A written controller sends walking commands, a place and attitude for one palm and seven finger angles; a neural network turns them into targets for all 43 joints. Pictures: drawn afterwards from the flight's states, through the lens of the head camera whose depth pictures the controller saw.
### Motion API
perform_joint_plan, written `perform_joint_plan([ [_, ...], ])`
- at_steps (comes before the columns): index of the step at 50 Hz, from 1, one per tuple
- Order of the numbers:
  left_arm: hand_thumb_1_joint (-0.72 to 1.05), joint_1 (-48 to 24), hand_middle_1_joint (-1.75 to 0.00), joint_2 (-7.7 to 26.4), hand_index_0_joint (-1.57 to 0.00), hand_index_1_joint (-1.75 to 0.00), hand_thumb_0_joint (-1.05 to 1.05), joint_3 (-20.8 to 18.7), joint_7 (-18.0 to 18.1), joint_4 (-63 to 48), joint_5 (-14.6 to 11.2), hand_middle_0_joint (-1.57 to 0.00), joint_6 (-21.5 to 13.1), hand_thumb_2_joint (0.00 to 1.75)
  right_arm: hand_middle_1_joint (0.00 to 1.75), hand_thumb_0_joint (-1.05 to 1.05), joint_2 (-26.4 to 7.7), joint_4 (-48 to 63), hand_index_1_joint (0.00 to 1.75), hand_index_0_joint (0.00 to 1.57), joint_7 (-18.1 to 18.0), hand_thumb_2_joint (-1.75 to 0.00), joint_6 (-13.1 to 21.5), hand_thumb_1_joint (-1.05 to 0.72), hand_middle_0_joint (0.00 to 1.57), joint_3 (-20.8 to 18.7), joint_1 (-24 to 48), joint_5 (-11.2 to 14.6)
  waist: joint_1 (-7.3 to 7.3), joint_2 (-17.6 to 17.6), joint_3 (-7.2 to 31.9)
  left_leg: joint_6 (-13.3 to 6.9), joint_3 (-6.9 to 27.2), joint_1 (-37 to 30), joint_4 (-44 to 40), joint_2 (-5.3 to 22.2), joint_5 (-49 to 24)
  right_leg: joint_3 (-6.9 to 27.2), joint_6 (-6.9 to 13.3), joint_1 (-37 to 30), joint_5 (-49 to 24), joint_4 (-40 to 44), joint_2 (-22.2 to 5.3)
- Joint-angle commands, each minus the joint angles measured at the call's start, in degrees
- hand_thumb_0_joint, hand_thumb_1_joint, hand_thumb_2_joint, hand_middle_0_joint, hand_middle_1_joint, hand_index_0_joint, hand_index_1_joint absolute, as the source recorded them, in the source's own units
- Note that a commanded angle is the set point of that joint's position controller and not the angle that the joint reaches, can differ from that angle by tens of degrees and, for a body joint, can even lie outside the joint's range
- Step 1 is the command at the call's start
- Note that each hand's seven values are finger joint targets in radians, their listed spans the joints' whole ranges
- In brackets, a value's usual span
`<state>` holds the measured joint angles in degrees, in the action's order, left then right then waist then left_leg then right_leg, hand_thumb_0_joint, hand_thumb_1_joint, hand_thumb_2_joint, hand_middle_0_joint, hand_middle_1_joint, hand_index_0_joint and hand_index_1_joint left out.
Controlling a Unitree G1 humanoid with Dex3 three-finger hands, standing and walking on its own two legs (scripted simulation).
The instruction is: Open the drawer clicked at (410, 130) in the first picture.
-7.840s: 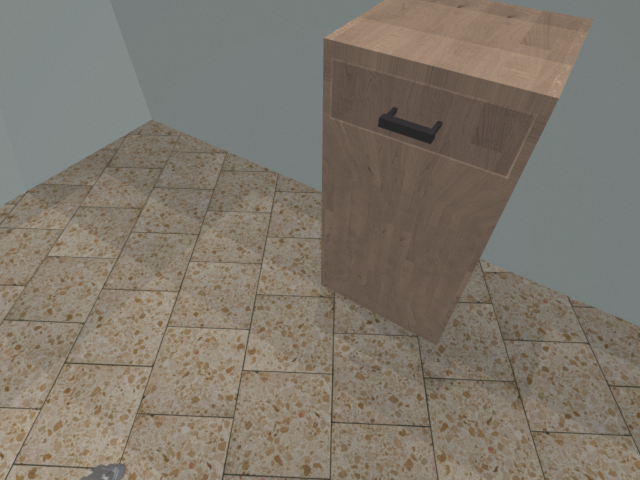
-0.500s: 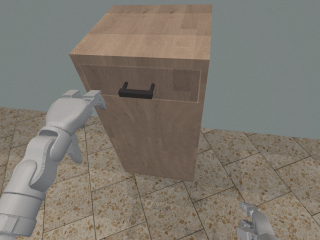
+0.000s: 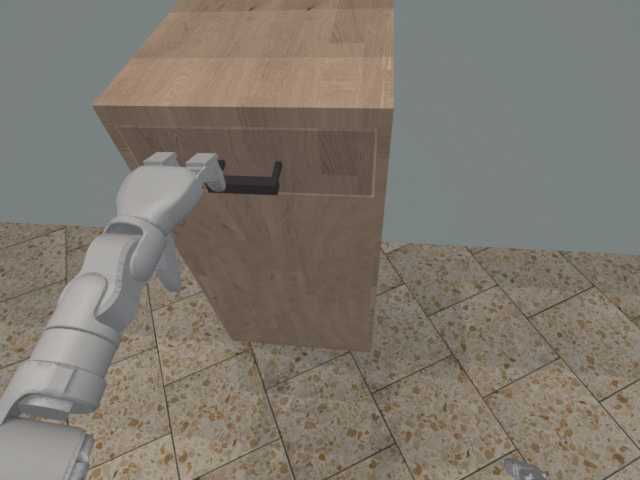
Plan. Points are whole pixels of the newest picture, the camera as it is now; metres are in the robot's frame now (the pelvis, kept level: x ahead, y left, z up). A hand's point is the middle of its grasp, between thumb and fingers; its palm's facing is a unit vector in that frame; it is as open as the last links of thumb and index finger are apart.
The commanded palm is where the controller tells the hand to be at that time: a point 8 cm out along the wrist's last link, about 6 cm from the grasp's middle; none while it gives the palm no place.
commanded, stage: move the hooked fingers above the handle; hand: left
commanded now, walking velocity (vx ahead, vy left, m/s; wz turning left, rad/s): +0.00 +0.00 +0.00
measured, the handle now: (245, 175) +0.56 +0.18 +0.03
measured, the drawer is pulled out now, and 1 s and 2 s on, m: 0.00 0.00 0.00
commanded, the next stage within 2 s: lower the fingers behind the handle in 1.72 s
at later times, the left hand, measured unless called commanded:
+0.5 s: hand (208, 193) +0.46 +0.20 +0.09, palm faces -0.06 -0.01 -1.00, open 13.9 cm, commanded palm +0.45 +0.21 +0.15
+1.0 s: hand (230, 168) +0.52 +0.18 +0.09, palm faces -0.04 -0.03 -1.00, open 13.8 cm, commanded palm +0.50 +0.21 +0.14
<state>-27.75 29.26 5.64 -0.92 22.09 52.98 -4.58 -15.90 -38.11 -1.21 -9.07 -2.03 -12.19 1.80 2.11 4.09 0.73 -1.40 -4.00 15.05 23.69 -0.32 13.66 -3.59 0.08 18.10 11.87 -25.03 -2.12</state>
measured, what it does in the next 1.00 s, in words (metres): stands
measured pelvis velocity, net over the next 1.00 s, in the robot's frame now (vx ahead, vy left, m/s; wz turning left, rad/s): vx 0.01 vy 0.00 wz -0.04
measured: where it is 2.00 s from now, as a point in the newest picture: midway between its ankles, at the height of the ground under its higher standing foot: outside the picture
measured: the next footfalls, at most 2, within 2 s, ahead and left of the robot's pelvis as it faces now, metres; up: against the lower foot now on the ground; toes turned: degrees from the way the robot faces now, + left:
none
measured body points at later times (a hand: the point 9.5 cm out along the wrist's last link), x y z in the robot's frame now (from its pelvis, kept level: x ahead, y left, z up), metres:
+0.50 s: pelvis +0.01 +0.00 -0.01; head +0.07 -0.03 +0.44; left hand +0.46 +0.20 +0.15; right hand +0.11 -0.27 -0.14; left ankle -0.02 +0.10 -0.74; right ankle +0.01 -0.12 -0.74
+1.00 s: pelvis +0.01 +0.00 -0.01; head +0.09 -0.02 +0.43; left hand +0.52 +0.18 +0.14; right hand +0.01 -0.28 -0.15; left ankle -0.02 +0.10 -0.74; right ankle +0.01 -0.12 -0.74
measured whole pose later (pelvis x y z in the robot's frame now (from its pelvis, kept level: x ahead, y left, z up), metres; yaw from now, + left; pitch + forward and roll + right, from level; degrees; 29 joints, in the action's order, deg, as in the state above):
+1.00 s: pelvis +0.01 +0.00 -0.01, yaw -2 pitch +14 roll +0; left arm -53.3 30.3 1.4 7.3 58.1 60.7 -6.0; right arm -15.3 -39.8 -2.0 -8.7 -3.2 -21.1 0.6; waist -5.9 3.1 5.0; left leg -1.3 -5.7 28.4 32.1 1.5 18.1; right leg -1.7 0.2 31.5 14.5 -31.5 -0.6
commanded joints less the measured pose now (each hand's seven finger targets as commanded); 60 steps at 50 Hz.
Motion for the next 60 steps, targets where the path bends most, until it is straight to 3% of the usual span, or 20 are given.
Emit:
perform_joint_plan([
  [1,-0.5,-26.0,-1.2,13.1,-0.3,-1.2,0.0,-7.1,3.8,-10.0,0.5,-0.3,-0.3,0.3,0.3,0.0,-6.4,7.0,0.3,0.2,-0.2,-0.9,2.5,-0.9,0.2,-2.2,2.7,-0.2,-0.23,-2.6,21.8,-0.2,2.2,-4.7,-0.1,-1.0,-20.2,2.0,2.2,-10.4,-14.9,-0.7,2.4],
  [5,-0.5,-28.8,-1.2,12.3,-0.3,-1.2,0.0,-6.4,5.0,-3.8,1.0,-0.3,0.7,0.3,0.3,0.0,-6.5,5.9,0.3,0.2,-0.4,-0.9,2.3,-0.9,0.2,-2.0,1.5,-0.2,-0.9,-4.3,19.8,-0.2,2.1,-2.9,0.1,-0.9,-19.7,1.6,2.2,-9.2,-15.1,-1.0,2.4],
  [8,-0.5,-31.0,-1.2,12.8,-0.3,-1.2,0.0,-6.8,5.5,-2.6,1.8,-0.3,1.2,0.3,0.3,0.0,-6.5,6.1,0.3,0.2,-0.3,-0.9,2.2,-0.9,0.2,-2.3,1.1,-0.4,-0.37,-3.3,23.1,-0.2,1.9,-3.5,1.0,-1.0,-21.9,1.9,2.4,-10.3,-16.9,-1.8,2.6],
  [12,-0.5,-32.9,-1.2,11.8,-0.3,-1.2,0.0,-5.5,5.3,3.0,2.2,-0.3,1.8,0.3,0.3,0.0,-6.4,5.8,0.3,0.2,-0.6,-0.9,1.8,-0.9,0.2,-2.1,0.3,-0.3,-1.49,-5.9,21.4,-0.7,1.3,-1.4,1.3,-0.9,-20.0,2.0,2.0,-10.0,-17.9,-2.0,2.2],
  [18,-0.5,-37.9,-1.2,12.8,-0.3,-1.2,0.0,-5.8,4.2,7.4,2.9,-0.3,-0.7,0.3,0.3,0.0,-6.8,5.8,0.3,0.2,-1.3,-0.9,1.6,-0.9,0.2,-2.6,-2.1,-0.4,-2.61,-5.7,22.7,-1.1,1.2,-0.3,2.7,-1.2,-19.3,2.5,1.9,-9.1,-18.2,-2.8,2.3],
  [21,-0.5,-42.6,-1.2,10.2,-0.3,-1.2,0.0,-3.2,4.7,6.8,2.9,-0.3,-2.8,0.3,0.3,0.0,-6.4,5.2,0.3,0.2,-1.1,-0.9,1.7,-0.9,0.2,-3.1,-4.2,-0.7,-3.98,-3.9,24.6,-1.0,1.7,-2.2,4.2,-1.1,-21.9,2.4,2.0,-6.6,-19.5,-3.8,2.5],
  [24,-0.5,-44.5,-1.2,10.3,-0.3,-1.2,0.0,-3.7,6.0,8.3,2.9,-0.3,-3.8,0.3,0.3,0.0,-6.4,4.3,0.3,0.2,-0.8,-0.9,1.7,-0.9,0.2,-3.7,-5.9,-0.9,-4.27,-3.0,25.9,-0.9,2.0,-2.6,5.4,-1.0,-23.5,2.4,2.1,-5.1,-19.6,-4.4,2.8],
  [26,-0.5,-44.9,-1.2,13.1,-0.3,-1.2,0.0,-6.2,7.5,11.9,3.4,-0.3,-3.3,0.3,0.3,0.0,-6.8,3.5,0.3,0.2,-0.8,-0.9,1.6,-0.9,0.2,-3.6,-6.7,-1.1,-4.31,-4.1,25.2,-0.9,1.8,-0.2,5.6,-1.1,-22.0,2.5,2.0,-5.1,-19.6,-4.8,2.8],
  [28,-0.5,-47.0,-1.2,12.2,-0.3,-1.2,0.0,-5.5,8.7,14.5,4.1,-0.3,-2.4,0.3,0.3,0.0,-6.9,3.1,0.3,0.2,-0.6,-0.9,1.5,-0.9,0.2,-3.6,-7.2,-1.1,-4.94,-4.4,24.9,-0.7,2.0,1.2,5.9,-1.2,-22.3,2.2,2.2,-4.4,-19.4,-5.2,3.0],
  [30,-0.5,-48.9,-1.2,12.0,-0.3,-1.2,0.0,-5.1,10.1,16.7,5.1,-0.3,-1.2,0.3,0.3,0.0,-6.9,2.5,0.3,0.2,-0.3,-0.9,1.5,-0.9,0.2,-3.8,-7.9,-1.2,-5.38,-2.0,25.7,-0.6,1.9,0.9,6.4,-1.0,-22.2,2.3,2.2,-2.6,-18.5,-5.8,3.2],
  [35,-0.5,-52.7,-1.2,12.2,-0.3,-1.2,0.0,-4.8,10.6,20.6,6.0,-0.3,0.6,0.3,0.3,0.0,-7.4,2.2,0.3,0.2,-0.3,-0.9,1.5,-0.9,0.2,-4.1,-10.1,-1.5,-6.6,-2.7,29.3,-0.8,1.9,1.3,7.3,-0.7,-23.7,2.5,2.0,-3.4,-20.7,-6.4,3.3],
  [37,-0.5,-52.8,-1.2,10.9,-0.3,-1.2,0.0,-3.8,10.3,22.7,6.1,-0.3,0.9,0.3,0.3,0.0,-7.3,2.0,0.3,0.2,-0.3,-0.9,1.5,-0.9,0.2,-4.2,-10.8,-1.5,-6.9,-2.6,28.6,-0.9,1.8,1.6,7.4,-0.6,-23.1,2.4,1.9,-2.3,-19.8,-6.2,3.4],
  [40,-0.5,-54.0,-1.2,13.7,-0.3,-1.2,0.0,-4.9,10.1,27.3,6.5,-0.3,1.3,0.3,0.3,0.0,-8.1,1.6,0.3,0.2,-0.9,-0.9,1.5,-0.9,0.2,-3.8,-11.9,-1.3,-8.28,-5.5,25.9,-1.1,1.6,5.4,7.4,-0.6,-19.4,2.6,1.6,-1.7,-18.9,-5.9,3.4],
  [43,-0.5,-52.9,-1.2,19.9,-0.3,-1.2,0.0,-10.0,10.3,25.7,6.9,-0.3,0.1,0.3,0.3,0.0,-8.4,2.5,0.3,0.2,-1.3,-0.9,1.8,-0.9,0.2,-3.8,-12.4,-1.7,-6.08,-4.1,30.6,-1.3,1.2,6.6,7.6,-0.9,-20.6,3.4,1.7,-6.4,-21.4,-6.8,3.2],
  [50,-0.5,-50.4,-1.2,19.5,-0.3,-1.2,0.0,-9.4,10.9,25.5,7.0,-0.3,-0.3,0.3,0.3,0.0,-8.4,2.7,0.3,0.2,-1.2,-0.9,1.8,-0.9,0.2,-4.0,-12.9,-1.4,-6.43,-3.7,28.1,-1.3,0.7,7.1,7.3,-0.3,-19.6,3.1,1.5,-3.9,-19.8,-6.3,3.4],
  [51,-0.5,-50.5,-1.2,20.3,-0.3,-1.2,0.0,-10.1,11.0,24.4,7.2,-0.3,-0.5,0.3,0.3,0.0,-8.5,2.8,0.3,0.2,-1.3,-0.9,1.8,-0.9,0.2,-4.1,-13.1,-1.4,-6.08,-3.7,29.6,-1.3,0.8,6.6,7.4,-0.3,-19.9,3.1,1.5,-4.6,-19.8,-6.5,3.4],
  [53,-0.5,-51.9,-1.2,18.0,-0.3,-1.2,0.0,-8.3,10.7,21.5,6.6,-0.3,-1.4,0.3,0.3,0.0,-8.2,3.0,0.3,0.2,-1.2,-0.9,1.9,-0.9,0.2,-4.4,-13.0,-1.6,-6.58,-2.0,31.2,-1.4,0.9,4.2,7.6,-0.3,-21.3,3.2,1.7,-4.4,-19.9,-6.1,3.4],
  [57,-0.5,-54.0,-1.2,14.9,-0.3,-1.2,0.0,-5.1,10.1,23.6,5.9,-0.3,-1.3,0.3,0.3,0.0,-8.5,1.9,0.3,0.2,-1.4,-0.9,1.9,-0.9,0.2,-4.4,-13.3,-1.1,-8.63,-2.8,25.8,-1.4,1.6,4.0,7.1,-0.2,-16.3,2.8,1.4,0.7,-14.1,-4.6,3.7],
  [59,-0.5,-57.1,-1.2,15.5,-0.3,-1.2,0.0,-5.1,10.2,21.6,6.0,-0.3,-2.2,0.3,0.3,0.0,-8.4,1.5,0.3,0.2,-1.6,-0.9,2.2,-0.9,0.2,-4.5,-13.7,-1.2,-8.85,-1.0,28.1,-1.4,2.1,2.1,7.5,-0.3,-17.1,3.1,1.6,1.0,-14.0,-4.7,3.6],
  [60,-0.5,-58.3,-1.2,12.6,-0.3,-1.2,0.0,-2.7,10.2,21.5,6.0,-0.3,-2.2,0.3,0.3,0.0,-8.1,1.3,0.3,0.2,-1.5,-0.9,2.3,-0.9,0.2,-4.5,-13.7,-1.3,-9.53,0.2,27.8,-1.3,2.5,0.7,7.7,-0.2,-17.7,2.8,1.7,2.7,-13.4,-4.8,3.7],
])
